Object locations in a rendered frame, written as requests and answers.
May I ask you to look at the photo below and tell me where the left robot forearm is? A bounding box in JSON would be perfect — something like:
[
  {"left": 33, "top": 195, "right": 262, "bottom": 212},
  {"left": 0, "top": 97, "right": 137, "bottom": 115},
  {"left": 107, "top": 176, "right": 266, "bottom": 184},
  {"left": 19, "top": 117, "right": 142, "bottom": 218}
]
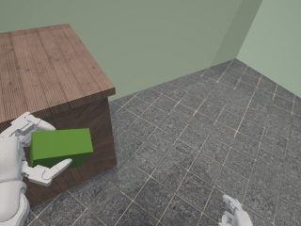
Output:
[{"left": 0, "top": 180, "right": 30, "bottom": 226}]

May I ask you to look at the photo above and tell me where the left robot hand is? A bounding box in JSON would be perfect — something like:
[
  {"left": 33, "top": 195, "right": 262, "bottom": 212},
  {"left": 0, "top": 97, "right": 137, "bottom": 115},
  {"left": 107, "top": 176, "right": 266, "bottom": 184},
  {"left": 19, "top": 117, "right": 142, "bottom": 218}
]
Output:
[{"left": 0, "top": 111, "right": 72, "bottom": 186}]

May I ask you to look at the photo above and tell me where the right robot hand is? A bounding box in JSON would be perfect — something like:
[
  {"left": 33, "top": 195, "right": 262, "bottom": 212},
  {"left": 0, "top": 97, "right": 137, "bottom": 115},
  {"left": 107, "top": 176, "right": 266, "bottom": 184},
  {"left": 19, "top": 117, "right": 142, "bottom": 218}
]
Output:
[{"left": 218, "top": 194, "right": 253, "bottom": 226}]

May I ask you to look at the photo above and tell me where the table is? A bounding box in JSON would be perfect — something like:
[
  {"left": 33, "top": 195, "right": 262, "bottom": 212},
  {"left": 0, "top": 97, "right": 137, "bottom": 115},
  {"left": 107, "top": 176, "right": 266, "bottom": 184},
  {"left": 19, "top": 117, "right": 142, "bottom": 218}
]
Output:
[{"left": 0, "top": 24, "right": 118, "bottom": 209}]

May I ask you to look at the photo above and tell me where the sponge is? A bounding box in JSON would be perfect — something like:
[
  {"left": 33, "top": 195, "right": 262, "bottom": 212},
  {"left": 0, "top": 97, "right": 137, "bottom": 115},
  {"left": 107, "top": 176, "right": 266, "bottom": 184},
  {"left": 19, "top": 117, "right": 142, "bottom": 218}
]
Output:
[{"left": 29, "top": 128, "right": 93, "bottom": 170}]

